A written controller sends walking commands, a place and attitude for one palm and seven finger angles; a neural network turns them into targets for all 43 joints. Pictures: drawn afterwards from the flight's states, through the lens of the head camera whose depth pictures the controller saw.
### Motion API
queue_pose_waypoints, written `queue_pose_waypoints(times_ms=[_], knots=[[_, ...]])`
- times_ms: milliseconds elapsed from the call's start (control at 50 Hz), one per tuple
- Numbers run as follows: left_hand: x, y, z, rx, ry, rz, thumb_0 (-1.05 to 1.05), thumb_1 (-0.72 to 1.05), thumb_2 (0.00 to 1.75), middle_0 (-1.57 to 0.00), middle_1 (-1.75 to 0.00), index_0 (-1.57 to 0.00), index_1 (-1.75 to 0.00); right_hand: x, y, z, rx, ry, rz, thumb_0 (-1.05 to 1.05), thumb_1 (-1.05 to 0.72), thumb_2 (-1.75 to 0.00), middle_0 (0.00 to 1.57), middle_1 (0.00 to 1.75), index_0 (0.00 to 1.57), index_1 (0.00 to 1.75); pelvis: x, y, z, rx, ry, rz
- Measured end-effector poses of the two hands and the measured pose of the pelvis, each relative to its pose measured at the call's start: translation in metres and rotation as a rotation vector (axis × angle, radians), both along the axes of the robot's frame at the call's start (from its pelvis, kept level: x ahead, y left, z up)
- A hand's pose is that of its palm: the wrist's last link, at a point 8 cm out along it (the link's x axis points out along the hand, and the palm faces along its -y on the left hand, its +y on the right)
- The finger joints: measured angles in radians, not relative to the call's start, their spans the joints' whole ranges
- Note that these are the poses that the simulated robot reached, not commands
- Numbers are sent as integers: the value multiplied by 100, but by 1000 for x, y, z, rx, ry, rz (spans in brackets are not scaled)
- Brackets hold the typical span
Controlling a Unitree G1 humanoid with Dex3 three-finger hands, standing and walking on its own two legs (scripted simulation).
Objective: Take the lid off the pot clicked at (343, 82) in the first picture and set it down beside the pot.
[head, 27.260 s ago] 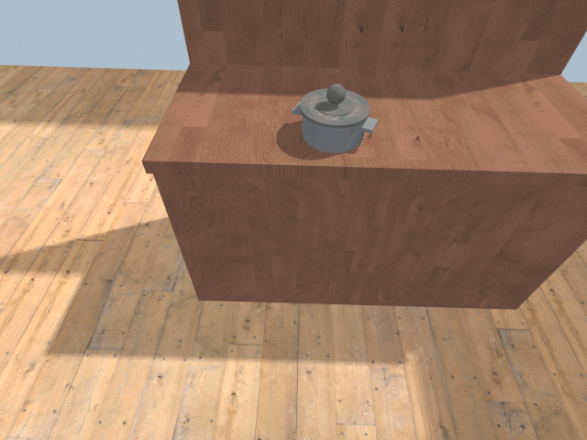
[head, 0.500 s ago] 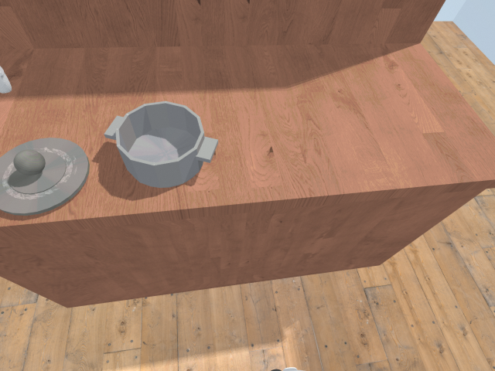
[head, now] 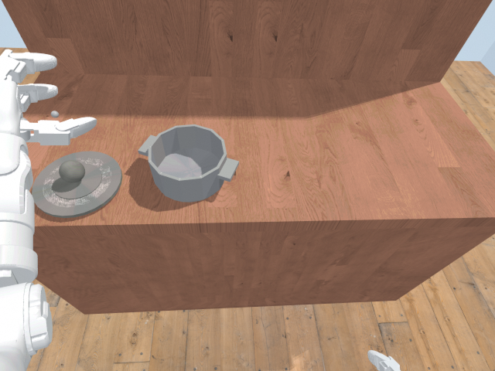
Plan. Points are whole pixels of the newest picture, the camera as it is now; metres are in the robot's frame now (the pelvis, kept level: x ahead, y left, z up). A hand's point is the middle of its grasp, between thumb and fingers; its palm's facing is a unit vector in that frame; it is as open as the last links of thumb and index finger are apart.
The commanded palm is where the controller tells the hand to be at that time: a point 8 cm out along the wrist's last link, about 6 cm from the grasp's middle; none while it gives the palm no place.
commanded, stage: draw the hand back to the body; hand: left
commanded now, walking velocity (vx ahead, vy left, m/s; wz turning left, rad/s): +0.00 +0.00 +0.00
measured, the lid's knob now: (72, 171) +0.47 +0.38 -0.01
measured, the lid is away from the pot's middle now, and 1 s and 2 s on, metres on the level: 0.23 0.23 0.23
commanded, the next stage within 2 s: step back with the hand held close in 1.56 s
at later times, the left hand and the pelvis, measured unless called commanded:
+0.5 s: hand (50, 160) +0.33 +0.28 +0.18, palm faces +0.54 -0.81 -0.23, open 8.9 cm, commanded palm +0.27 +0.30 +0.19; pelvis +0.00 -0.05 +0.01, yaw +0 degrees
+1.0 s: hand (57, 232) +0.24 +0.23 +0.17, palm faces +0.50 -0.83 -0.25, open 7.5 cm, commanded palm +0.17 +0.25 +0.18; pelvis -0.02 -0.06 +0.01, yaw +1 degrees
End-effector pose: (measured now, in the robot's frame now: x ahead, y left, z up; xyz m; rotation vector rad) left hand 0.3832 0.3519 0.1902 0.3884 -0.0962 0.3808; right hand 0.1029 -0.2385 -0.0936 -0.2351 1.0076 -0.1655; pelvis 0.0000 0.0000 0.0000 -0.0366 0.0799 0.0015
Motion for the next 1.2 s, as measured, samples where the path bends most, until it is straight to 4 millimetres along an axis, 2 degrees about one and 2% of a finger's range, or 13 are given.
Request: queue_pose_waypoints(times_ms=[120,300,420,620,820,1040,1200], knots=[[-15,-8,-5,-111,-70,74,0,13,55,-31,-88,-30,-88,18,-14,10,-5,-93,14,1,-90,-90,20,30,20,30,9,-9,4,6,-33,-13],[-55,-19,-4,-102,-88,134,1,29,62,-28,-76,-28,-76,30,-40,9,-4,-114,36,1,-90,-90,20,30,20,30,12,-27,7,16,-58,-9],[-81,-31,-5,-100,-84,158,1,42,68,-27,-66,-27,-66,38,-48,8,7,-138,55,1,-90,-90,20,30,20,30,7,-39,8,22,-81,1],[-120,-57,-3,-87,-102,149,1,62,78,-24,-50,-24,-50,56,-44,13,51,-239,89,1,-90,-90,20,30,20,30,-3,-53,9,29,-122,6],[-159,-76,-5,-79,-123,129,2,82,87,-22,-35,-22,-36,57,-40,17,66,-295,116,1,-90,-90,20,30,20,30,-12,-59,9,30,-158,9],[-199,-89,-8,-48,-128,85,2,88,90,-21,-30,-21,-31,50,-36,21,55,-319,125,1,-90,-90,20,30,20,30,-19,-55,10,30,-185,10],[-225,-96,-11,-20,-111,46,2,89,90,-21,-30,-21,-30,49,-26,24,54,-343,140,1,-90,-90,20,30,20,30,-22,-48,10,27,-196,12]])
